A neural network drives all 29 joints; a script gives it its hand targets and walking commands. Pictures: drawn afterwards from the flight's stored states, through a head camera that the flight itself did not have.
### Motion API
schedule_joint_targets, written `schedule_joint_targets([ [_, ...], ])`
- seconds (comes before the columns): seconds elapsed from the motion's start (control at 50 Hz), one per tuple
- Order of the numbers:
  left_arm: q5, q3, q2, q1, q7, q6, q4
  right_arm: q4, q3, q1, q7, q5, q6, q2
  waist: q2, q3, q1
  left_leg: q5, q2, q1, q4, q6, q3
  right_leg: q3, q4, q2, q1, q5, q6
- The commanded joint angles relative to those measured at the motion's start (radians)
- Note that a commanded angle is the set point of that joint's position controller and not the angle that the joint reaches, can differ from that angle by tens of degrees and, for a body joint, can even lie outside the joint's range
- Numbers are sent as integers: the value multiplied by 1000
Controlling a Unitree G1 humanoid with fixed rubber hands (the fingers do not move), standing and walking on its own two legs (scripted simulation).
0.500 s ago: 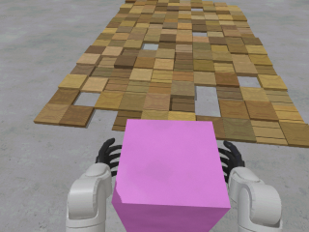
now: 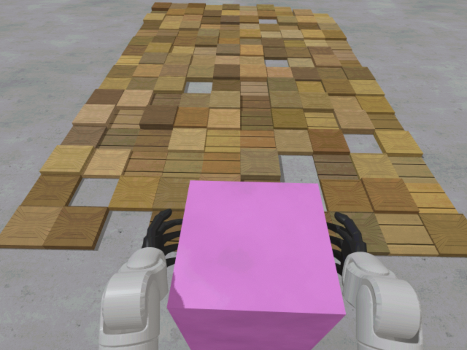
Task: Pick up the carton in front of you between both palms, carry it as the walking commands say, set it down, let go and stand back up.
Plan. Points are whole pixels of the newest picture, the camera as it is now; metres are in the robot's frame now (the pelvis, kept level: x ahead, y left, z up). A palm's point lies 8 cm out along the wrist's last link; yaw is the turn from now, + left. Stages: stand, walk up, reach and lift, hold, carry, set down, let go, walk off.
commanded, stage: carry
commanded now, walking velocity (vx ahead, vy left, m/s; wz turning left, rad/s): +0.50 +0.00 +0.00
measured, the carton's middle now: (250, 272) +0.28 -0.01 +0.00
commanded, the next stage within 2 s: none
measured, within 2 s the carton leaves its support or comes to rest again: neither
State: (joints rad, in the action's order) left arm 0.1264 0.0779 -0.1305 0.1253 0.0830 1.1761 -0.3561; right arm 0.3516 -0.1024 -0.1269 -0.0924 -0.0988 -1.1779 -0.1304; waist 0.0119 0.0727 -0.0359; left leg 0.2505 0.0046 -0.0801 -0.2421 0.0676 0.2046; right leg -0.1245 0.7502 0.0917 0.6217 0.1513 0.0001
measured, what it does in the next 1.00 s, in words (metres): walks ahead: right foot, then left foot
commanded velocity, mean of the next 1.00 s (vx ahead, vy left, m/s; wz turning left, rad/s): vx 0.50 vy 0.00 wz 0.00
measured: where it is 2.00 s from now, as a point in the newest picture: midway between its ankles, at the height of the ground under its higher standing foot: (231, 164)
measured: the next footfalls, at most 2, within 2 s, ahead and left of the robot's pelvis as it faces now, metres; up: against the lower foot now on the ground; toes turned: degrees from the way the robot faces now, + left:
right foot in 0.18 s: +0.32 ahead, -0.11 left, +0.00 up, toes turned -9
left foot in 0.66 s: +0.63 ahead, +0.08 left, +0.00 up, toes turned +9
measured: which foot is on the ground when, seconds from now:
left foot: down 0.00-0.20, up 0.22-0.64, down 0.66-1.00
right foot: up 0.00-0.16, down 0.18-0.68, up 0.70-1.00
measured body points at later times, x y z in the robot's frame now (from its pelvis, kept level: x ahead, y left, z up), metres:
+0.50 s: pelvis +0.33 -0.04 +0.00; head +0.36 -0.05 +0.44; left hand +0.67 +0.14 +0.14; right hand +0.70 -0.16 +0.14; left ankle +0.42 +0.12 -0.69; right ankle +0.28 -0.10 -0.75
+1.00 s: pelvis +0.66 +0.01 -0.01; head +0.77 +0.03 +0.42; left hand +1.07 +0.16 +0.11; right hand +1.06 -0.15 +0.11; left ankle +0.59 +0.07 -0.75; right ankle +0.75 -0.11 -0.63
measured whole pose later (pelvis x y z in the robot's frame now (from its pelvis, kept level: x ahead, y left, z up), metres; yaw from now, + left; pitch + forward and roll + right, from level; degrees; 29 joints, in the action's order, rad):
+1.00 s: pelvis +0.66 +0.01 -0.01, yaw +2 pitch +6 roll -2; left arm 0.10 0.30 -0.07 0.78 0.13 1.29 -0.22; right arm 0.20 -0.31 -0.77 -0.15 -0.06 -1.27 -0.08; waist 0.00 -0.14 -0.08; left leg 0.36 -0.01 -0.24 -0.48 0.08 0.11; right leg -0.06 1.26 0.05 0.89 0.40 -0.07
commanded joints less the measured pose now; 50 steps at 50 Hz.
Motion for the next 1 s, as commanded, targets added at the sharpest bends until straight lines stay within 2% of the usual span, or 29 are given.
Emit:
schedule_joint_targets([
  [0.0, -392, -704, -925, 463, -220, -5, -120, 137, 731, -489, 288, 445, -9, -888, 125, 154, 15, -435, 222, 191, 51, 60, -126, -57, -103, -27, 37, -82, 1],
  [0.08, -427, -692, -823, 523, -215, 54, -194, 186, 693, -504, 255, 418, -54, -791, 135, 106, 13, -571, 212, 199, 8, 47, -75, -102, -216, -56, -61, -129, -39],
  [0.12, -437, -675, -771, 542, -215, 83, -197, 201, 674, -531, 241, 407, -81, -740, 152, 171, 26, -787, 198, 205, -160, 18, -20, -157, -257, -114, -243, -109, -51],
  [0.14, -438, -664, -748, 561, -215, 95, -190, 206, 666, -553, 236, 405, -95, -715, 128, 228, 43, -799, 168, 155, -333, -11, 31, -188, -300, -153, -417, -77, -54],
  [0.16, -438, -652, -724, 582, -214, 107, -185, 211, 659, -595, 231, 405, -107, -686, 71, 298, 67, -585, 146, 6, -530, -31, 23, -83, -306, -65, -631, -16, -57],
  [0.18, -432, -628, -680, 628, -214, 115, -165, 227, 667, -649, 226, 417, -126, -689, -151, 418, 74, -265, 59, -303, -854, -71, -27, 401, -341, 244, -906, 167, -204],
  [0.2, -437, -626, -693, 628, -212, 121, -140, 225, 666, -686, 225, 415, -138, -673, -304, 394, 92, 206, -57, -524, -1037, -73, -112, 680, -509, 320, -932, 103, -280],
  [0.22, -454, -631, -699, 678, -211, 130, -164, 198, 666, -724, 223, 419, -142, -700, -238, 371, 77, 204, 13, -591, -1152, -40, -203, 575, -485, 318, -915, 6, -267],
  [0.26, -477, -652, -740, 783, -210, 137, -163, 159, 653, -789, 220, 428, -140, -727, -65, 334, 71, 103, 89, -584, -1074, -13, -221, 376, -456, 259, -771, -168, -203],
  [0.28, -488, -658, -753, 835, -211, 138, -151, 137, 650, -823, 217, 427, -138, -735, -53, 330, 64, 68, 109, -554, -1008, -15, -220, 306, -472, 238, -712, -159, -176],
  [0.3, -498, -660, -758, 877, -213, 138, -134, 112, 649, -854, 212, 424, -137, -739, -63, 337, 68, 46, 104, -530, -967, -18, -200, 253, -483, 216, -687, -140, -163],
  [0.34, -513, -656, -743, 948, -217, 139, -82, 49, 645, -918, 200, 412, -135, -735, -102, 332, 75, 29, 91, -543, -894, -26, -170, 189, -490, 191, -670, -129, -168],
  [0.4, -530, -625, -728, 1040, -221, 143, 28, -52, 621, -1010, 182, 403, -139, -727, -126, 288, 74, -24, 89, -626, -759, -44, -132, 144, -505, 178, -684, -160, -192],
  [0.44, -532, -594, -736, 1090, -220, 145, 98, -111, 601, -1068, 176, 409, -143, -735, -125, 259, 82, -82, 85, -651, -651, -48, -106, 106, -490, 154, -706, -225, -188],
  [0.54, -530, -521, -771, 1252, -209, 142, 241, -237, 556, -1253, 177, 453, -148, -780, -160, 224, 96, -188, 28, -568, -416, -11, -37, 23, -411, 110, -726, -388, -160],
  [0.58, -528, -495, -792, 1323, -201, 141, 286, -281, 527, -1328, 181, 471, -149, -799, -179, 234, 80, -202, 4, -480, -351, 21, -30, -5, -338, 113, -731, -511, -135],
  [0.6, -528, -482, -804, 1356, -196, 140, 305, -304, 507, -1357, 183, 476, -149, -806, -173, 267, 51, -199, -27, -374, -320, 30, -1, -32, -242, 105, -717, -608, -116],
  [0.62, -528, -470, -817, 1386, -192, 142, 325, -338, 482, -1365, 185, 478, -147, -815, -130, 335, 1, -221, -68, -176, -248, 28, 37, -86, -62, 69, -667, -619, -84],
  [0.64, -525, -459, -827, 1411, -188, 142, 342, -364, 459, -1375, 188, 478, -145, -819, -37, 411, -49, -207, -23, 51, -237, 17, -10, -81, 143, 26, -537, -430, -61],
  [0.66, -521, -449, -831, 1430, -185, 143, 372, -389, 431, -1378, 191, 482, -146, -826, 113, 442, -69, -322, 195, 207, -286, 19, -321, -38, 326, -23, -341, -34, -41],
  [0.68, -518, -422, -869, 1439, -180, 145, 385, -403, 418, -1418, 191, 471, -141, -802, 365, 554, -38, -278, 378, 449, -161, 196, -772, 60, 605, -179, -15, 372, -14],
  [0.7, -503, -408, -856, 1479, -168, 144, 370, -401, 421, -1433, 196, 500, -141, -868, 293, 565, -44, -223, 379, 471, -140, 218, -761, 153, 706, -125, 68, 346, -41],
  [0.74, -490, -396, -908, 1529, -149, 139, 315, -306, 429, -1529, 204, 535, -133, -946, 99, 481, -44, -421, 313, 382, -192, 169, -580, 146, 686, -76, 137, 283, -54],
  [0.76, -476, -387, -917, 1520, -140, 136, 296, -260, 438, -1569, 204, 549, -131, -973, 70, 477, -43, -475, 296, 370, -201, 153, -525, 140, 652, -59, 155, 266, -54],
  [0.8, -443, -378, -920, 1473, -124, 128, 250, -181, 442, -1570, 196, 548, -125, -989, 69, 508, -35, -502, 281, 387, -209, 134, -466, 127, 602, -56, 165, 241, -55],
  [0.86, -384, -399, -892, 1374, -108, 110, 193, -96, 468, -1491, 181, 514, -116, -957, 97, 532, -54, -660, 274, 491, -261, 155, -412, 86, 624, -54, 310, 261, -55],
  [0.92, -351, -448, -840, 1329, -101, 94, 129, -37, 523, -1427, 179, 491, -104, -899, 110, 513, -81, -723, 262, 550, -280, 173, -388, 53, 632, -45, 463, 285, -70],
  [0.96, -347, -479, -802, 1326, -102, 92, 114, -34, 556, -1402, 187, 493, -102, -867, 106, 463, -75, -705, 223, 473, -250, 163, -337, 22, 513, -54, 433, 258, -77],
  [0.98, -355, -490, -791, 1326, -107, 97, 119, -45, 569, -1404, 194, 496, -105, -856, 72, 419, -55, -682, 183, 333, -198, 148, -279, 1, 279, -68, 285, 192, -75],
])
